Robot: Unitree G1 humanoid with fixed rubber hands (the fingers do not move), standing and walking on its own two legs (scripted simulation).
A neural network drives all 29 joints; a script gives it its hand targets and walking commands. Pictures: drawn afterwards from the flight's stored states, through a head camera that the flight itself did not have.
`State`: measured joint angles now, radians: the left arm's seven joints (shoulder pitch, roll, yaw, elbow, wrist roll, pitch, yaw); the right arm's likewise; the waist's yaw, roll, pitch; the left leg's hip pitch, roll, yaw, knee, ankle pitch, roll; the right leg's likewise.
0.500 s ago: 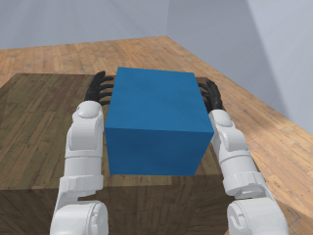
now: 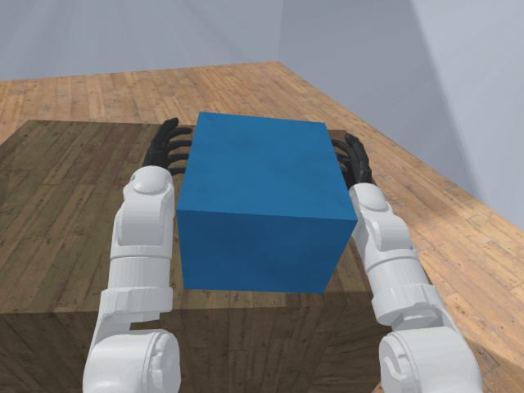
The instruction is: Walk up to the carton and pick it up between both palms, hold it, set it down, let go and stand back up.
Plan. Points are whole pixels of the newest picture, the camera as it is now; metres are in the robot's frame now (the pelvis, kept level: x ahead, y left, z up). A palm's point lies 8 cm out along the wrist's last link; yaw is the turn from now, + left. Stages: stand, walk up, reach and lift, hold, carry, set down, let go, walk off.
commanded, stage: hold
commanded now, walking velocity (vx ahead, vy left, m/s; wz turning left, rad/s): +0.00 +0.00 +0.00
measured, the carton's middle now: (259, 199) +0.36 +0.01 +0.16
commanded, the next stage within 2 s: none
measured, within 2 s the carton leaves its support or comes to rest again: neither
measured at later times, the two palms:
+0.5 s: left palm (161, 177) +0.37 +0.15 +0.19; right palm (356, 188) +0.37 -0.14 +0.18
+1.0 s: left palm (161, 177) +0.36 +0.15 +0.20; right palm (357, 188) +0.37 -0.15 +0.18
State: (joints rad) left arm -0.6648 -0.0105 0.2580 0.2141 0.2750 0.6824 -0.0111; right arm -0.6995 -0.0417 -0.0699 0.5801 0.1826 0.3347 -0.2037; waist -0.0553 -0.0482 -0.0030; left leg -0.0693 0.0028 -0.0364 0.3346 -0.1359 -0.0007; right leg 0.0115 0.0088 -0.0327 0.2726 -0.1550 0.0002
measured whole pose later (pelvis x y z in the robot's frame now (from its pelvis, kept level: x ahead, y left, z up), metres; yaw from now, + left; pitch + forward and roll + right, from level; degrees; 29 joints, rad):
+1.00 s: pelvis +0.01 +0.00 +0.00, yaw +0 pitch -7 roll -1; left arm -0.58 -0.02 0.22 0.09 0.26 0.71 0.00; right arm -0.64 -0.05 -0.03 0.46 0.21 0.38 -0.22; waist -0.07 -0.05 0.02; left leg -0.06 0.00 -0.03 0.34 -0.15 0.00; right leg 0.02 0.01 -0.02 0.27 -0.16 0.00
